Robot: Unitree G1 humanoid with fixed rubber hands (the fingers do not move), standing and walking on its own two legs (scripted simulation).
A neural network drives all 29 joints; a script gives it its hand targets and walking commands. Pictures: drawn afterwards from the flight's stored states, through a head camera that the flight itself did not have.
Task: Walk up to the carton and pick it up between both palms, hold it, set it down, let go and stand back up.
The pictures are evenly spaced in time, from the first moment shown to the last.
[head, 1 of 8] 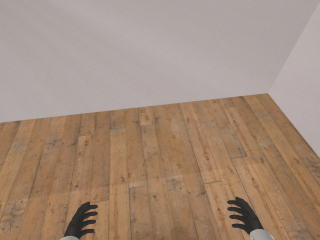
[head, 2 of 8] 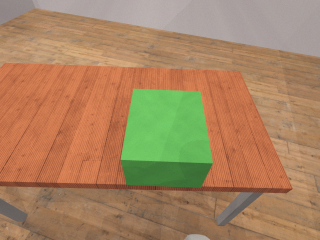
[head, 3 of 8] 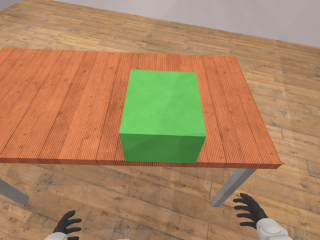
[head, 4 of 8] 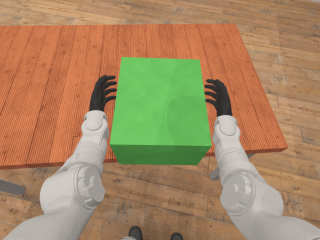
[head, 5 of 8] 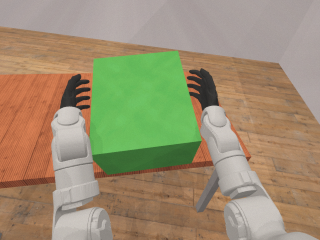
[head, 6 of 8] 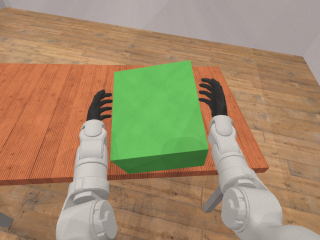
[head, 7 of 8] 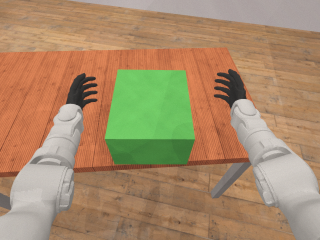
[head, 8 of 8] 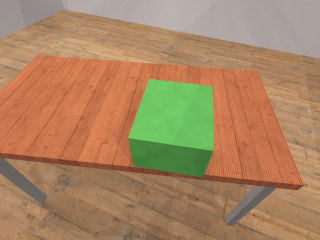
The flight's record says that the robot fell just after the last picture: no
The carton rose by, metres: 0.20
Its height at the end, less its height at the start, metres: +0.00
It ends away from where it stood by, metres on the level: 0.02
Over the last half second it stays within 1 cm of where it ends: yes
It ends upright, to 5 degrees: yes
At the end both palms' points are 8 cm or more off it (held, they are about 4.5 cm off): yes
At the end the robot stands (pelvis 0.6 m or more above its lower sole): yes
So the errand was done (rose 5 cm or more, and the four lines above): yes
